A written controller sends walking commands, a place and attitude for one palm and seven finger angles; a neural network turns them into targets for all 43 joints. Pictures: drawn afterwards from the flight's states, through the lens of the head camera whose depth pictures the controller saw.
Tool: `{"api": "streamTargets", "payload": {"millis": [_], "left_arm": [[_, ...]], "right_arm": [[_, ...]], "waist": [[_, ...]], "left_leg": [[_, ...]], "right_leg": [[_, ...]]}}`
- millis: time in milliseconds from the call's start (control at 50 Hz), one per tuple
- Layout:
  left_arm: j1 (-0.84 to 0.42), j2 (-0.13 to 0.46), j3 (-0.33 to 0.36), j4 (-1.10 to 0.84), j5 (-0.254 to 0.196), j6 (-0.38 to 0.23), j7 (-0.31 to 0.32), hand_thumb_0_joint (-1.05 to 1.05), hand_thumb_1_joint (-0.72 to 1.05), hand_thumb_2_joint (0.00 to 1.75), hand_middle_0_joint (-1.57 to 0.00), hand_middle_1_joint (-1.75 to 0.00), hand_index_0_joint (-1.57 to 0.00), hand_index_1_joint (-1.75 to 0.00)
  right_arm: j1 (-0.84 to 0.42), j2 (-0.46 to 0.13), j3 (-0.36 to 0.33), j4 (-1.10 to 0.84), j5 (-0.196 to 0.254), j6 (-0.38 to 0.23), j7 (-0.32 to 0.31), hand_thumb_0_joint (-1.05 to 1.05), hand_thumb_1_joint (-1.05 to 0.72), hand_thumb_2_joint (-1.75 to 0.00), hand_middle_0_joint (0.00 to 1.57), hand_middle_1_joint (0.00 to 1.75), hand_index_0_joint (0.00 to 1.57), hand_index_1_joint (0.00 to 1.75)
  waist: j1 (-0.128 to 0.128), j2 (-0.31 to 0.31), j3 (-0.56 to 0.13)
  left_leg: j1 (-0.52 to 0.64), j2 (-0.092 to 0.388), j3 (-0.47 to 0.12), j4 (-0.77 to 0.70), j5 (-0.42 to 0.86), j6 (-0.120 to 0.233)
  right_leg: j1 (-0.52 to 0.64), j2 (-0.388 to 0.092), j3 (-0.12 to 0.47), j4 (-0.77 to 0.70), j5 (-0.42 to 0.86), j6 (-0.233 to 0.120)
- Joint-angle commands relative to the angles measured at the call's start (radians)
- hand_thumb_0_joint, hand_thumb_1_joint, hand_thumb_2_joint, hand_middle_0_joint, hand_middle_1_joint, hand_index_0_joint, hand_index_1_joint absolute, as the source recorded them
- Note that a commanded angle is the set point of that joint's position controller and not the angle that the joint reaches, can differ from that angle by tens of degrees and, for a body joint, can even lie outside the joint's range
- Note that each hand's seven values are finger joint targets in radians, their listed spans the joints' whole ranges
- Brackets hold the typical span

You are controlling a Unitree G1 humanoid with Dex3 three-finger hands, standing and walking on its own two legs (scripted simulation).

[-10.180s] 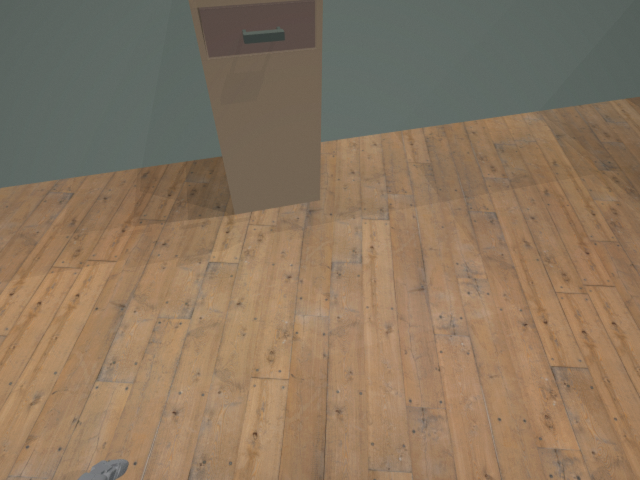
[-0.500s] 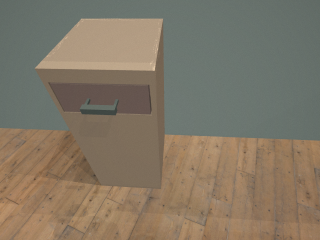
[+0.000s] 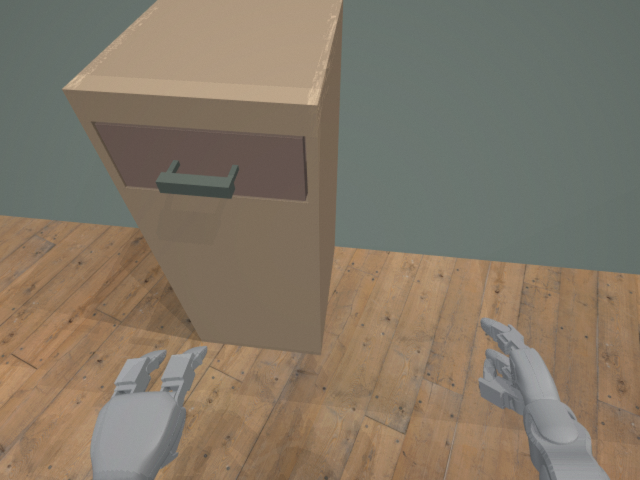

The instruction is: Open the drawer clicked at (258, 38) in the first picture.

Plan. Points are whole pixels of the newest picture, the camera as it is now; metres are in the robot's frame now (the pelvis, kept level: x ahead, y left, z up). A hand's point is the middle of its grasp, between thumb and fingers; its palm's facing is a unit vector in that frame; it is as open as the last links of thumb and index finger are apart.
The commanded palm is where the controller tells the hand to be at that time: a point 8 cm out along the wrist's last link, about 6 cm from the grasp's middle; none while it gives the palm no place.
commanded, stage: raise the hand with hooked fingers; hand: left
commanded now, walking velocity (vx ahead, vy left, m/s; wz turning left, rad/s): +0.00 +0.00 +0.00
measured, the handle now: (200, 176) +0.54 +0.30 +0.03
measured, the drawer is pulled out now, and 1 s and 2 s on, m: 0.00 0.00 0.00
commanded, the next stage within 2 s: move the hooked fingers above the handle in 1.46 s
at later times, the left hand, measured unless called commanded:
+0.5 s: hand (141, 344) +0.23 +0.25 +0.05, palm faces +0.04 -0.09 -1.00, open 11.6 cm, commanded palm +0.21 +0.25 +0.11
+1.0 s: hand (107, 259) +0.29 +0.29 +0.14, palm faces +0.09 -0.05 -0.99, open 13.7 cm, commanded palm +0.26 +0.28 +0.20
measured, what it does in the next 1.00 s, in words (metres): stands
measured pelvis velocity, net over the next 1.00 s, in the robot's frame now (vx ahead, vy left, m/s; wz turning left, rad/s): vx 0.00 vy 0.02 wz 0.08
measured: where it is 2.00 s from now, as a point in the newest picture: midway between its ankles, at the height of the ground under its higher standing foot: outside the picture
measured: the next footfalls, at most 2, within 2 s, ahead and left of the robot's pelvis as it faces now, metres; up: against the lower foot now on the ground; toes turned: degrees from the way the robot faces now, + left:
none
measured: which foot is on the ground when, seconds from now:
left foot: down 0.00-1.00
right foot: down 0.00-1.00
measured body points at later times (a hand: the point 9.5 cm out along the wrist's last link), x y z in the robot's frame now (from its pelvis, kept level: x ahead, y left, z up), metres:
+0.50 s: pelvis +0.01 +0.00 +0.01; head +0.05 -0.02 +0.46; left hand +0.22 +0.25 +0.11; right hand +0.19 -0.21 -0.11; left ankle -0.04 +0.10 -0.71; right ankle +0.05 -0.08 -0.71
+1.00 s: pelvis +0.00 +0.02 +0.03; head +0.02 -0.01 +0.48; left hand +0.28 +0.29 +0.19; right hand +0.25 -0.15 -0.06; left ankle -0.04 +0.10 -0.71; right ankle +0.05 -0.08 -0.71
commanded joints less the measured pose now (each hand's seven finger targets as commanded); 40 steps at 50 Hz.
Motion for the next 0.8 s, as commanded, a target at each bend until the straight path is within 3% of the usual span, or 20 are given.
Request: {"api": "streamTargets", "payload": {"millis": [0,60,100,160,220,300,380,440,500,540,580,600,660,780], "left_arm": [[-0.280,0.228,0.174,-0.284,0.056,-0.005,0.103,0.00,0.36,0.67,-0.24,-0.64,-0.24,-0.64],[-0.368,0.213,0.136,-0.296,0.002,-0.022,0.078,0.00,0.29,0.64,-0.24,-0.69,-0.24,-0.69],[-0.397,0.209,0.117,-0.296,-0.030,-0.014,0.049,0.00,0.25,0.62,-0.25,-0.72,-0.25,-0.72],[-0.330,0.210,0.110,-0.221,-0.057,0.040,-0.016,0.00,0.18,0.59,-0.25,-0.76,-0.25,-0.76],[-0.261,0.227,0.127,-0.169,-0.082,0.097,-0.085,0.00,0.11,0.56,-0.26,-0.81,-0.26,-0.81],[-0.233,0.272,0.180,-0.205,-0.099,0.105,-0.138,0.00,0.01,0.52,-0.26,-0.87,-0.26,-0.87],[-0.247,0.266,0.195,-0.261,-0.110,0.079,-0.137,0.00,-0.08,0.48,-0.27,-0.93,-0.27,-0.93],[-0.325,0.277,0.207,-0.246,-0.118,0.067,-0.127,0.00,-0.15,0.45,-0.27,-0.98,-0.27,-0.98],[-0.429,0.304,0.212,-0.250,-0.118,0.058,-0.125,0.00,-0.22,0.42,-0.28,-1.02,-0.28,-1.02],[-0.464,0.297,0.190,-0.242,-0.118,0.061,-0.134,0.00,-0.27,0.40,-0.28,-1.05,-0.28,-1.05],[-0.513,0.297,0.170,-0.250,-0.126,0.069,-0.153,0.00,-0.31,0.38,-0.29,-1.08,-0.29,-1.08],[-0.546,0.301,0.168,-0.246,-0.132,0.077,-0.165,0.00,-0.34,0.37,-0.29,-1.10,-0.29,-1.10],[-0.596,0.317,0.159,-0.230,-0.128,0.099,-0.202,0.00,-0.41,0.34,-0.29,-1.14,-0.29,-1.14],[-0.731,0.353,0.154,-0.176,-0.137,0.150,-0.292,0.00,-0.50,0.30,-0.30,-1.20,-0.30,-1.20]], "right_arm": [[-0.017,-0.032,-0.014,-0.090,-0.031,0.005,-0.010,0.00,-0.90,-0.90,0.20,0.30,0.20,0.30],[-0.019,-0.032,-0.016,-0.078,-0.033,-0.003,-0.030,0.00,-0.90,-0.90,0.20,0.30,0.20,0.30],[-0.022,-0.029,-0.006,-0.064,-0.034,-0.005,-0.036,0.00,-0.90,-0.90,0.20,0.30,0.20,0.30],[-0.028,-0.024,0.007,-0.058,-0.021,0.003,-0.047,0.00,-0.90,-0.90,0.20,0.30,0.20,0.30],[-0.037,-0.018,0.027,-0.055,-0.001,0.013,-0.057,0.00,-0.90,-0.90,0.20,0.30,0.20,0.30],[-0.045,-0.023,0.037,-0.051,0.010,0.004,-0.067,0.00,-0.90,-0.90,0.20,0.30,0.20,0.30],[-0.017,-0.029,0.020,-0.040,0.013,-0.007,-0.067,0.00,-0.90,-0.90,0.20,0.30,0.20,0.30],[-0.006,-0.035,0.005,-0.027,0.019,-0.014,-0.071,0.00,-0.90,-0.90,0.20,0.30,0.20,0.30],[-0.007,-0.044,-0.005,-0.016,0.026,-0.020,-0.078,0.00,-0.90,-0.90,0.20,0.30,0.20,0.30],[-0.004,-0.044,-0.012,-0.001,0.031,-0.024,-0.080,0.00,-0.90,-0.90,0.20,0.30,0.20,0.30],[-0.006,-0.048,-0.013,0.006,0.035,-0.025,-0.082,0.00,-0.90,-0.90,0.20,0.30,0.20,0.30],[-0.013,-0.050,-0.010,0.004,0.039,-0.024,-0.082,0.00,-0.90,-0.90,0.20,0.30,0.20,0.30],[-0.020,-0.050,-0.003,0.013,0.043,-0.018,-0.084,0.00,-0.90,-0.90,0.20,0.30,0.20,0.30],[-0.035,-0.048,0.019,0.014,0.055,0.009,-0.087,0.00,-0.90,-0.90,0.20,0.30,0.20,0.30]], "waist": [[-0.036,0.046,-0.236],[-0.083,0.094,-0.249],[-0.097,0.106,-0.242],[-0.073,0.054,-0.198],[-0.041,-0.025,-0.164],[-0.003,0.014,-0.163],[0.000,0.036,-0.185],[-0.017,-0.001,-0.152],[-0.023,0.010,-0.178],[-0.019,0.067,-0.184],[-0.020,0.092,-0.192],[-0.029,0.071,-0.179],[-0.016,0.088,-0.160],[-0.015,0.064,-0.132]], "left_leg": [[-0.009,-0.070,-0.154,0.027,0.267,0.010],[0.042,-0.068,-0.150,0.058,0.248,0.021],[0.034,-0.066,-0.155,0.051,0.260,0.024],[-0.018,-0.055,-0.145,-0.014,0.257,0.023],[-0.064,-0.046,-0.142,-0.088,0.250,0.016],[-0.044,-0.033,-0.139,-0.158,0.290,0.011],[0.003,-0.029,-0.142,-0.186,0.358,0.011],[0.009,-0.032,-0.141,-0.200,0.311,0.016],[0.041,-0.036,-0.141,-0.211,0.316,0.019],[0.079,-0.035,-0.137,-0.222,0.346,0.015],[0.123,-0.031,-0.137,-0.233,0.388,0.013],[0.124,-0.030,-0.143,-0.237,0.381,0.013],[0.153,-0.025,-0.141,-0.268,0.421,0.007],[0.178,-0.024,-0.136,-0.316,0.453,0.003]], "right_leg": [[0.137,0.002,0.246,-0.103,0.143,-0.022],[0.099,-0.010,0.214,-0.117,0.137,-0.008],[0.122,-0.007,0.181,-0.114,0.165,-0.003],[0.244,-0.010,0.132,-0.149,0.200,0.011],[0.363,-0.021,0.139,-0.183,0.216,0.017],[0.452,-0.025,0.134,-0.204,0.251,0.011],[0.479,-0.027,0.109,-0.207,0.320,0.010],[0.457,-0.033,0.099,-0.235,0.240,0.017],[0.462,-0.034,0.093,-0.245,0.229,0.017],[0.457,-0.033,0.076,-0.246,0.244,0.013],[0.458,-0.032,0.058,-0.251,0.275,0.011],[0.454,-0.030,0.051,-0.257,0.255,0.014],[0.473,-0.027,0.036,-0.271,0.283,0.011],[0.534,-0.021,0.022,-0.309,0.319,0.012]]}}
